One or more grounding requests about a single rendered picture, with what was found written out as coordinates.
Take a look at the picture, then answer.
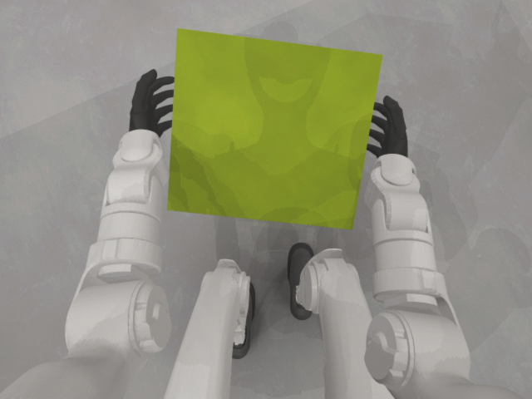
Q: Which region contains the robot right upper arm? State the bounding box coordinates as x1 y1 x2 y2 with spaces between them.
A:
364 309 524 399

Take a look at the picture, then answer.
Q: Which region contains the left robot thigh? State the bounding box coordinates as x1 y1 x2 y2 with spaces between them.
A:
163 267 250 399

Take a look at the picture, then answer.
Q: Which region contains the right robot forearm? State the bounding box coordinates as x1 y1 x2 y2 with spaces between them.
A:
364 154 470 356

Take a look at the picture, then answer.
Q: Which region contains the carton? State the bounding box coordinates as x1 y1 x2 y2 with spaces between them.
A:
167 28 382 229

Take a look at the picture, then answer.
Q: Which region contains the left robot forearm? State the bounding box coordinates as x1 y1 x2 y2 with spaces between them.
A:
65 130 170 349

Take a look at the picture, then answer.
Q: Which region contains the robot left upper arm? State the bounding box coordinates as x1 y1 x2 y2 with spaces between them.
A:
0 279 172 399

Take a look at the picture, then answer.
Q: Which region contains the left robot hand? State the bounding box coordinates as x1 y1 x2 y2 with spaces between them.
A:
129 69 175 137

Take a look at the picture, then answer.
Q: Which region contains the robot left foot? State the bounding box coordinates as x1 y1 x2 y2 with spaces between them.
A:
232 283 255 359

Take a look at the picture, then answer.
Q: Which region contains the right robot hand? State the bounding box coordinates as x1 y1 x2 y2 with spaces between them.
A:
367 96 408 158

